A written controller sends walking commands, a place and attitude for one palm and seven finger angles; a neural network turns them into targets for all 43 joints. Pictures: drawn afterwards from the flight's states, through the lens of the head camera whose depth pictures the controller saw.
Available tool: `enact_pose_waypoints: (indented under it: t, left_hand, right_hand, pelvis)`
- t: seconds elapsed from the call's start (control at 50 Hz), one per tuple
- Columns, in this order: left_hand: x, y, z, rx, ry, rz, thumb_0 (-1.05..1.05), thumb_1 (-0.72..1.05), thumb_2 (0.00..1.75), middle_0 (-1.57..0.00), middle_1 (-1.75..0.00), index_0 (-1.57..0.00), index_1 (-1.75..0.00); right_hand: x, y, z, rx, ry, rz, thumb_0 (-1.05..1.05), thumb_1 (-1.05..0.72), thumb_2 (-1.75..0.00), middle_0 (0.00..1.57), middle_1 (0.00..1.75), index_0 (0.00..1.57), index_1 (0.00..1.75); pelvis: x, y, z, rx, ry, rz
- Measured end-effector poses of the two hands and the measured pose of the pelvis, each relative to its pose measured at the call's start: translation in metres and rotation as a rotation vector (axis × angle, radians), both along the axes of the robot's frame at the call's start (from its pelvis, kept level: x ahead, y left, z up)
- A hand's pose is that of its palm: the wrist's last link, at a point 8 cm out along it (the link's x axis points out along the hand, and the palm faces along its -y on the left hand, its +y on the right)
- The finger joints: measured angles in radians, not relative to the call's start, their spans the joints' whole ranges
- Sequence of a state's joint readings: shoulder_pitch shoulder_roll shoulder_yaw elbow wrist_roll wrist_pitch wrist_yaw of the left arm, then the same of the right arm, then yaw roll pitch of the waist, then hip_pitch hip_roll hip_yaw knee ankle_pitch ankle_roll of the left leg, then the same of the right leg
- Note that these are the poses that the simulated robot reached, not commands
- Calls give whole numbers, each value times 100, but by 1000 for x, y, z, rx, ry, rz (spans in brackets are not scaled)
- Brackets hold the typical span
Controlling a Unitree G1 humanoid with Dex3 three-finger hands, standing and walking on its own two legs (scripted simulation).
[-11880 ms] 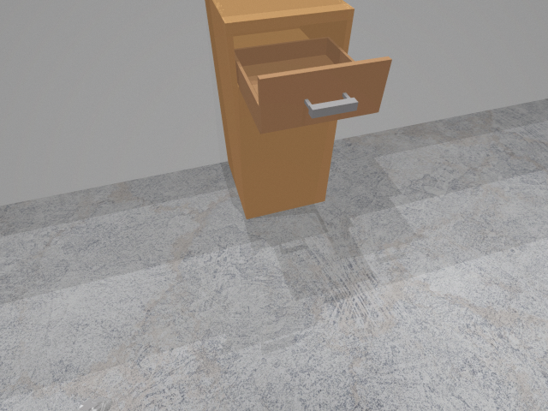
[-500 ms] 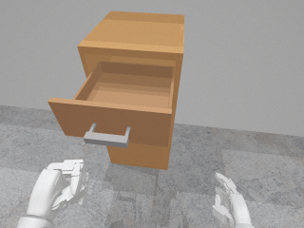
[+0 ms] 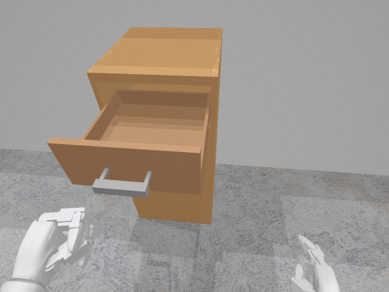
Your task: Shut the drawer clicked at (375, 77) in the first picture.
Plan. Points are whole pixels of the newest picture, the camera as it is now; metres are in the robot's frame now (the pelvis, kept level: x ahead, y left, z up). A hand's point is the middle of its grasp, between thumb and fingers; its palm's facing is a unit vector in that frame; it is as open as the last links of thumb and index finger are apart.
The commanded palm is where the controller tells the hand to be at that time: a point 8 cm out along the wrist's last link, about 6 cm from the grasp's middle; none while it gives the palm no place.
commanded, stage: bring the fist close to the handle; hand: left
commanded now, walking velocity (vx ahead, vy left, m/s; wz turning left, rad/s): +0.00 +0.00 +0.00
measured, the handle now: (124, 180) +0.36 +0.21 +0.03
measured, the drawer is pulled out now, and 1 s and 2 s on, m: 0.29 0.29 0.28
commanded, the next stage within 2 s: push the drawer shut in 1.46 s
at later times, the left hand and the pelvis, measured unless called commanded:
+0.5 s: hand (105, 236) +0.20 +0.18 +0.08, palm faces -0.01 -1.00 -0.07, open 3.3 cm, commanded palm +0.17 +0.24 +0.09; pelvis +0.01 +0.00 +0.00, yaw +0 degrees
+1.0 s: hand (117, 227) +0.24 +0.18 +0.03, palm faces -0.04 -1.00 -0.05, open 3.3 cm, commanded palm +0.22 +0.24 +0.04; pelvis +0.00 +0.01 -0.02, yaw -1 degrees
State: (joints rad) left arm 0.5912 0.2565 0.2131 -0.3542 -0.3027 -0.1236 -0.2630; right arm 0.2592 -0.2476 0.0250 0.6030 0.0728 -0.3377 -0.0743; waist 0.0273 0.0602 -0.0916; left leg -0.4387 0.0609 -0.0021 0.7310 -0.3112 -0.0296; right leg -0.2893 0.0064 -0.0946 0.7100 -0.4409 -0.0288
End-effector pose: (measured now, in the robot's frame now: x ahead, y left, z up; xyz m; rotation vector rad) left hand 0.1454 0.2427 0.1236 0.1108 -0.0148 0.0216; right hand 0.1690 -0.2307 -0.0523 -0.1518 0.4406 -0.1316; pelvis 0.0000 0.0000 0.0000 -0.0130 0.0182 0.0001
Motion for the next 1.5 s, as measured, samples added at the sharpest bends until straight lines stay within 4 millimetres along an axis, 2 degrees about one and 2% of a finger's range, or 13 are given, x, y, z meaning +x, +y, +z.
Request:
enact_pose_waypoints:
  t: [0.14,0.3,0.78,0.98,1.14,1.32,1.5]
  left_hand:
    - [4,-2,-3,-9,8,-9,2,90,90,-140,-160,-140,-160]
    - [16,-6,-21,-39,43,-16,2,90,90,-140,-160,-140,-160]
    - [61,-7,-66,-53,53,-54,2,90,90,-140,-160,-139,-160]
    - [74,-4,-85,-63,49,-56,2,90,90,-140,-160,-139,-160]
    - [87,-10,-99,-71,37,-71,2,90,90,-140,-160,-139,-160]
    - [85,-10,-92,-61,30,-60,2,90,90,-140,-160,-139,-160]
    - [78,-6,-96,-58,40,-48,2,90,90,-140,-160,-140,-160]
  right_hand:
    - [16,0,4,6,-33,22,1,-90,-90,20,30,20,30]
    - [22,0,2,-5,-11,37,1,-90,-90,20,30,20,30]
    - [-17,3,-36,-27,211,-24,1,-90,-90,20,30,20,30]
    - [-22,3,-47,-40,248,-27,1,-90,-90,20,30,20,30]
    - [-25,3,-55,-49,269,-26,1,-90,-90,20,30,20,30]
    - [-29,5,-56,-25,284,-37,1,-90,-90,20,30,20,30]
    - [-28,0,-57,-38,286,-35,1,-90,-90,20,30,20,30]
  pelvis:
    - [5,-5,1,4,3,5]
    - [8,-5,1,9,18,7]
    - [3,10,-14,6,104,-11]
    - [-1,14,-24,0,142,-14]
    - [-5,15,-32,-4,169,-16]
    - [-5,14,-31,-2,167,-22]
    - [-6,11,-32,-5,166,-16]
